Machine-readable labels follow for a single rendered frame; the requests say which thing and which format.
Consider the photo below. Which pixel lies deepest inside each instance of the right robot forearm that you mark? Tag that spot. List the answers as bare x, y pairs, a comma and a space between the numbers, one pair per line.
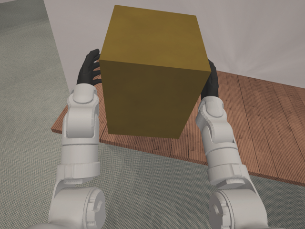
225, 167

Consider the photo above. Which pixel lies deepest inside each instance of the left robot forearm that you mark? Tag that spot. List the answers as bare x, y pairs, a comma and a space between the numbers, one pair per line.
80, 139

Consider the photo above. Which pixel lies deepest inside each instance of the right robot hand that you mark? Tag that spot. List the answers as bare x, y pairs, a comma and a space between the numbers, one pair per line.
211, 86

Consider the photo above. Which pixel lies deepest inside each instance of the left robot hand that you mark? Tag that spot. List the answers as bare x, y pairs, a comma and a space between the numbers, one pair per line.
86, 73

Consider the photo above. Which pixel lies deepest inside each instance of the right robot upper arm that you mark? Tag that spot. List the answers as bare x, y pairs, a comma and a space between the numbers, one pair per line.
237, 209

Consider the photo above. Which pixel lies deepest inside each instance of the table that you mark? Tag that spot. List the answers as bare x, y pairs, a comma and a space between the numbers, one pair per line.
267, 118

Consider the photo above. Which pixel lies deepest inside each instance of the carton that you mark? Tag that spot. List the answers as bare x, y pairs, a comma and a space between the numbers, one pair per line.
153, 67

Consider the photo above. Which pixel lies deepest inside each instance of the left robot upper arm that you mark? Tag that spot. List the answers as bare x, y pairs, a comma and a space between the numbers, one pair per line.
76, 208

